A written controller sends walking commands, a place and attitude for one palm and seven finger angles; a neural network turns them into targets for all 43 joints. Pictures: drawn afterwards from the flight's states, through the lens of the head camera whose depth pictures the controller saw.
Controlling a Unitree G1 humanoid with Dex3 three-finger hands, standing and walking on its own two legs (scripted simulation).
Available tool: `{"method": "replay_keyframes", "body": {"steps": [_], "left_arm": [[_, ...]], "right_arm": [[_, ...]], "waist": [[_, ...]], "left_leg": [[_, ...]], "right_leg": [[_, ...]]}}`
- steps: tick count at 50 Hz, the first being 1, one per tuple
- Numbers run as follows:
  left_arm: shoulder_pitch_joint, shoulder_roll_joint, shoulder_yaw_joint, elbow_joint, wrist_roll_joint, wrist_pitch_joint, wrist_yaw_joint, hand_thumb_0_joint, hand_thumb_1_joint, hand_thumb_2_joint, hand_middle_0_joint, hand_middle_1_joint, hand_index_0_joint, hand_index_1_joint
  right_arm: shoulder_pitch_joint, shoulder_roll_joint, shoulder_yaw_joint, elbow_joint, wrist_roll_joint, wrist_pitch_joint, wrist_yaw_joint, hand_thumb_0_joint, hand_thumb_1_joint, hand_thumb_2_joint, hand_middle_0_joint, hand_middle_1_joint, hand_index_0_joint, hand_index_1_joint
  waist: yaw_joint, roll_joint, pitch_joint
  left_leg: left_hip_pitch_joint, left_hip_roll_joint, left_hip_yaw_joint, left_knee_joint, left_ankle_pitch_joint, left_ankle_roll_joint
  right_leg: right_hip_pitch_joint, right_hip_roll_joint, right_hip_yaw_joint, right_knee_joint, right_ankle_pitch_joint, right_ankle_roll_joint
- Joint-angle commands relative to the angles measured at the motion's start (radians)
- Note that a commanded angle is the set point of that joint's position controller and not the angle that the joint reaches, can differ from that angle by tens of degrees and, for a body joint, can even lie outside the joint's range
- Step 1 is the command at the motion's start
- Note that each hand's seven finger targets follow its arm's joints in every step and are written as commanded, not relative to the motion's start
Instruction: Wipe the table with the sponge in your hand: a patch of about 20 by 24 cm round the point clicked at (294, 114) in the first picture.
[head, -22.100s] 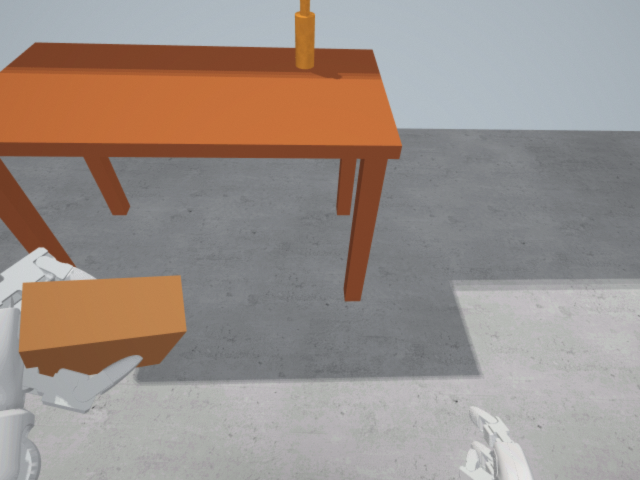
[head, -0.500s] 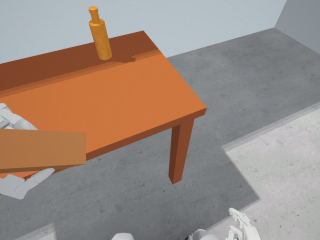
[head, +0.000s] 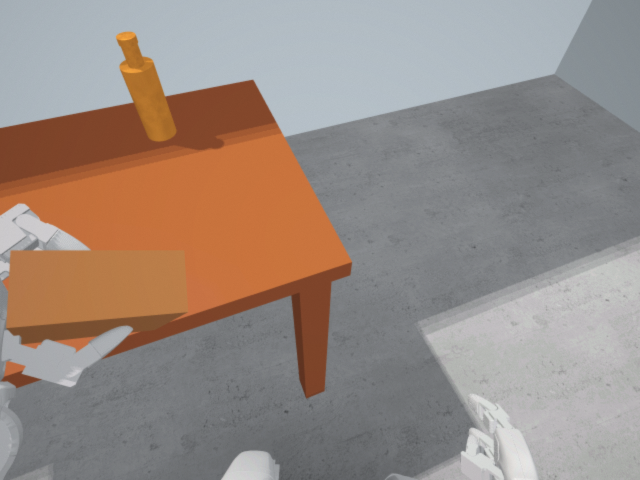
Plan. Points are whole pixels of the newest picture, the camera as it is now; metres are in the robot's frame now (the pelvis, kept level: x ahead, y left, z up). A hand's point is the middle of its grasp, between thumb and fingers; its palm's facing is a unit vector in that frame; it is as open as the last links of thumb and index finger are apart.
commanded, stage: shuffle to correct the standing spot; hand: left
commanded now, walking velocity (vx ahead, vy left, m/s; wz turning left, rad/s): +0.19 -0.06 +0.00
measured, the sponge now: (122, 298) +0.24 +0.21 +0.16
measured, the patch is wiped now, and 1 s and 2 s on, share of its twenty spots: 0.00 0.00 0.00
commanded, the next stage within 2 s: come to a stop and stand still in 0.24 s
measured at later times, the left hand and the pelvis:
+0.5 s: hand (233, 227) +0.31 +0.12 +0.19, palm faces +0.40 -0.78 -0.48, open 9.7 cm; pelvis +0.10 -0.12 +0.02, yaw +1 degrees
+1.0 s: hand (246, 201) +0.33 +0.11 +0.20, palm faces +0.40 -0.80 -0.44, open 9.7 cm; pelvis +0.12 -0.12 +0.02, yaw +0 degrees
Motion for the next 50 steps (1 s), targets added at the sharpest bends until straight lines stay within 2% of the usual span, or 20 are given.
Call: {"method": "replay_keyframes", "body": {"steps": [1, 4, 5, 6, 7, 8, 11, 14, 15, 16, 17, 18, 20, 21, 24, 29, 33, 43, 48, 50], "left_arm": [[-0.052, 0.205, 0.154, -0.286, -0.019, -0.054, 0.048, 0.0, 0.1, 1.3, -1.2, -1.6, -1.2, -1.6], [-0.068, 0.214, 0.166, -0.312, -0.039, -0.065, 0.06, 0.0, 0.1, 1.3, -1.2, -1.6, -1.2, -1.6], [-0.042, 0.206, 0.164, -0.291, -0.048, -0.068, 0.059, 0.0, 0.1, 1.3, -1.2, -1.6, -1.2, -1.6], [-0.037, 0.182, 0.16, -0.306, -0.041, -0.078, 0.057, 0.0, 0.1, 1.3, -1.2, -1.6, -1.2, -1.6], [-0.064, 0.187, 0.15, -0.298, -0.03, -0.09, 0.054, 0.0, 0.1, 1.3, -1.2, -1.6, -1.2, -1.6], [-0.066, 0.227, 0.173, -0.231, -0.021, -0.085, 0.039, 0.0, 0.1, 1.3, -1.2, -1.6, -1.2, -1.6], [-0.025, 0.186, 0.142, -0.239, -0.012, -0.073, 0.024, 0.0, 0.1, 1.3, -1.2, -1.6, -1.2, -1.6], [0.069, 0.151, 0.143, -0.156, -0.017, -0.051, 0.032, 0.0, 0.1, 1.3, -1.2, -1.6, -1.2, -1.6], [0.078, 0.145, 0.13, -0.106, -0.02, -0.039, 0.033, 0.0, 0.1, 1.3, -1.2, -1.6, -1.2, -1.6], [0.037, 0.194, 0.158, -0.103, -0.016, -0.035, 0.039, 0.0, 0.1, 1.3, -1.2, -1.6, -1.2, -1.6], [-0.027, 0.182, 0.147, -0.12, -0.025, -0.041, 0.035, 0.0, 0.1, 1.3, -1.2, -1.6, -1.2, -1.6], [-0.029, 0.175, 0.123, -0.134, -0.028, -0.051, 0.027, 0.0, 0.1, 1.3, -1.2, -1.6, -1.2, -1.6], [-0.017, 0.208, 0.15, -0.171, -0.023, -0.075, 0.034, 0.0, 0.1, 1.3, -1.2, -1.6, -1.2, -1.6], [0.01, 0.198, 0.146, -0.178, -0.02, -0.09, 0.043, 0.0, 0.1, 1.3, -1.2, -1.6, -1.2, -1.6], [0.036, 0.192, 0.161, -0.174, -0.027, -0.111, 0.067, 0.0, 0.1, 1.3, -1.2, -1.6, -1.2, -1.6], [0.086, 0.18, 0.177, -0.12, -0.036, -0.102, 0.078, 0.0, 0.1, 1.3, -1.2, -1.6, -1.2, -1.6], [0.092, 0.165, 0.156, -0.097, -0.035, -0.074, 0.072, 0.0, 0.1, 1.3, -1.2, -1.6, -1.2, -1.6], [0.047, 0.184, 0.135, -0.176, -0.02, -0.048, 0.078, 0.0, 0.1, 1.3, -1.2, -1.6, -1.2, -1.6], [0.024, 0.181, 0.113, -0.19, -0.02, -0.041, 0.072, 0.0, 0.1, 1.3, -1.2, -1.6, -1.2, -1.6], [0.031, 0.19, 0.125, -0.173, -0.021, -0.036, 0.061, 0.0, 0.1, 1.3, -1.2, -1.6, -1.2, -1.6]], "right_arm": [[-0.085, -0.073, -0.01, -0.158, -0.005, -0.011, -0.012, 0.0, -0.9, -0.9, 0.2, 0.3, 0.2, 0.3], [-0.071, -0.078, -0.02, -0.147, -0.026, -0.024, -0.029, 0.0, -0.9, -0.9, 0.2, 0.3, 0.2, 0.3], [-0.071, -0.099, -0.03, -0.153, -0.022, -0.032, -0.041, 0.0, -0.9, -0.9, 0.2, 0.3, 0.2, 0.3], [-0.063, -0.122, -0.036, -0.169, -0.022, -0.036, -0.04, 0.0, -0.9, -0.9, 0.2, 0.3, 0.2, 0.3], [-0.064, -0.114, -0.033, -0.172, -0.018, -0.042, -0.032, 0.0, -0.9, -0.9, 0.2, 0.3, 0.2, 0.3], [-0.07, -0.11, -0.03, -0.158, -0.031, -0.05, -0.033, 0.0, -0.9, -0.9, 0.2, 0.3, 0.2, 0.3], [-0.057, -0.105, -0.036, -0.151, -0.018, -0.058, -0.018, 0.0, -0.9, -0.9, 0.2, 0.3, 0.2, 0.3], [-0.028, -0.109, -0.039, -0.163, -0.009, -0.058, -0.01, 0.0, -0.9, -0.9, 0.2, 0.3, 0.2, 0.3], [-0.022, -0.091, -0.033, -0.157, -0.003, -0.059, -0.016, 0.0, -0.9, -0.9, 0.2, 0.3, 0.2, 0.3], [-0.025, -0.081, -0.032, -0.168, -0.009, -0.058, -0.018, 0.0, -0.9, -0.9, 0.2, 0.3, 0.2, 0.3], [-0.028, -0.11, -0.04, -0.164, -0.011, -0.067, -0.018, 0.0, -0.9, -0.9, 0.2, 0.3, 0.2, 0.3], [-0.041, -0.113, -0.037, -0.155, -0.003, -0.072, -0.015, 0.0, -0.9, -0.9, 0.2, 0.3, 0.2, 0.3], [-0.067, -0.102, -0.015, -0.123, -0.012, -0.069, -0.015, 0.0, -0.9, -0.9, 0.2, 0.3, 0.2, 0.3], [-0.063, -0.094, -0.013, -0.12, -0.017, -0.068, -0.019, 0.0, -0.9, -0.9, 0.2, 0.3, 0.2, 0.3], [-0.058, -0.093, -0.012, -0.139, -0.023, -0.071, -0.029, 0.0, -0.9, -0.9, 0.2, 0.3, 0.2, 0.3], [-0.058, -0.103, -0.024, -0.173, -0.012, -0.059, -0.034, 0.0, -0.9, -0.9, 0.2, 0.3, 0.2, 0.3], [-0.065, -0.112, -0.027, -0.187, -0.005, -0.034, -0.029, 0.0, -0.9, -0.9, 0.2, 0.3, 0.2, 0.3], [-0.081, -0.107, -0.016, -0.214, -0.011, 0.014, -0.04, 0.0, -0.9, -0.9, 0.2, 0.3, 0.2, 0.3], [-0.065, -0.132, -0.027, -0.212, -0.007, 0.017, -0.047, 0.0, -0.9, -0.9, 0.2, 0.3, 0.2, 0.3], [-0.06, -0.138, -0.031, -0.211, -0.01, 0.009, -0.049, 0.0, -0.9, -0.9, 0.2, 0.3, 0.2, 0.3]], "waist": [[-0.014, -0.142, -0.187], [-0.031, -0.064, -0.242], [-0.039, 0.051, -0.208], [-0.028, 0.242, -0.218], [-0.037, 0.264, -0.184], [-0.052, 0.275, -0.159], [-0.023, 0.232, -0.154], [0.0, 0.099, -0.228], [-0.005, -0.083, -0.23], [-0.014, -0.349, -0.239], [-0.008, -0.318, -0.219], [-0.016, -0.207, -0.148], [-0.018, -0.022, -0.132], [-0.02, -0.004, -0.159], [-0.013, -0.095, -0.228], [0.002, -0.162, -0.256], [0.0, -0.187, -0.255], [0.013, -0.151, -0.251], [0.009, -0.057, -0.292], [0.001, -0.034, -0.298]], "left_leg": [[0.001, -0.005, 0.041, -0.158, 0.014, 0.022], [0.283, -0.109, 0.176, -0.516, 0.254, 0.007], [0.367, -0.053, 0.072, -0.631, 0.205, 0.038], [0.441, 0.124, -0.24, -0.74, 0.219, 0.124], [0.455, 0.25, -0.454, -0.818, 0.365, 0.217], [0.396, 0.286, -0.496, -0.843, 0.34, 0.241], [0.322, 0.206, -0.203, -0.726, 0.502, 0.209], [0.113, 0.077, 0.052, -0.494, 0.344, 0.09], [0.034, -0.009, 0.125, -0.295, 0.245, 0.056], [-0.176, -0.116, 0.159, -0.052, 0.056, 0.016], [-0.229, -0.115, 0.057, 0.075, -0.027, 0.003], [-0.242, -0.086, -0.001, 0.143, 0.023, -0.004], [-0.231, -0.057, -0.01, 0.099, 0.099, -0.016], [-0.208, -0.061, 0.0, 0.046, 0.127, -0.016], [-0.132, -0.094, 0.049, -0.155, 0.204, -0.015], [-0.101, -0.126, 0.089, -0.306, 0.235, -0.011], [-0.078, -0.14, 0.091, -0.332, 0.229, -0.005], [0.034, -0.152, 0.075, -0.484, 0.249, 0.024], [0.289, -0.041, 0.026, -0.629, 0.699, 0.058], [0.328, -0.023, 0.019, -0.577, 0.747, 0.053]], "right_leg": [[0.095, -0.3, 0.338, -0.278, 0.078, -0.197], [0.02, -0.172, 0.171, -0.158, -0.118, -0.11], [-0.08, -0.128, 0.156, -0.027, -0.143, -0.073], [-0.198, -0.017, 0.082, 0.167, -0.189, -0.007], [-0.291, 0.027, 0.086, 0.335, -0.272, 0.017], [-0.313, -0.021, 0.141, 0.405, -0.252, 0.02], [-0.212, -0.062, 0.132, 0.236, -0.172, 0.025], [0.221, 0.014, 0.012, -0.179, 0.026, 0.027], [0.297, -0.043, 0.12, -0.262, 0.056, -0.004], [0.383, -0.245, 0.482, -0.339, 0.108, -0.105], [0.334, -0.35, 0.626, -0.404, 0.072, -0.16], [0.265, -0.368, 0.657, -0.424, 0.097, -0.176], [0.273, -0.351, 0.501, -0.322, 0.481, -0.167], [0.309, -0.327, 0.413, -0.283, 0.63, -0.143], [0.382, -0.278, 0.273, -0.241, 0.826, -0.032], [0.439, -0.287, 0.251, -0.21, 0.991, 0.084], [0.418, -0.294, 0.258, -0.201, 1.016, 0.115], [0.395, -0.279, 0.299, -0.209, 0.97, 0.069], [0.262, -0.167, 0.238, -0.175, 0.717, 0.125], [0.216, -0.133, 0.243, -0.223, 0.62, 0.119]]}}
